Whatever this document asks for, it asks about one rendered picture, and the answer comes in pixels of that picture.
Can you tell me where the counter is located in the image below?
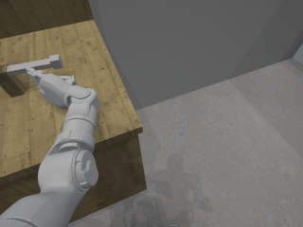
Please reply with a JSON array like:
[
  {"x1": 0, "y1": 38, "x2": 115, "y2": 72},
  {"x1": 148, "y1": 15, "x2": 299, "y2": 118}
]
[{"x1": 0, "y1": 0, "x2": 147, "y2": 223}]

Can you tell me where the left robot hand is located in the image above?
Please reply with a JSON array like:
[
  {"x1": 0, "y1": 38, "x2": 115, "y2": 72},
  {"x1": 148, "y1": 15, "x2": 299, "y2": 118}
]
[{"x1": 25, "y1": 67, "x2": 78, "y2": 109}]

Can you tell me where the robot left forearm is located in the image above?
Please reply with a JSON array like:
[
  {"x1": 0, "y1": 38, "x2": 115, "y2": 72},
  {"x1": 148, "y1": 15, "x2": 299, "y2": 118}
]
[{"x1": 38, "y1": 85, "x2": 100, "y2": 188}]

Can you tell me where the left robot upper arm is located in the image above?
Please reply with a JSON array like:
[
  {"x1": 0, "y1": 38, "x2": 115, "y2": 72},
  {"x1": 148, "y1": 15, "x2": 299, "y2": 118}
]
[{"x1": 0, "y1": 148, "x2": 98, "y2": 227}]

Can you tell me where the tap lever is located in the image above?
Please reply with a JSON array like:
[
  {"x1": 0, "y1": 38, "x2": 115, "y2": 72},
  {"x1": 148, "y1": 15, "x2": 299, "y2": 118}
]
[{"x1": 7, "y1": 54, "x2": 63, "y2": 76}]

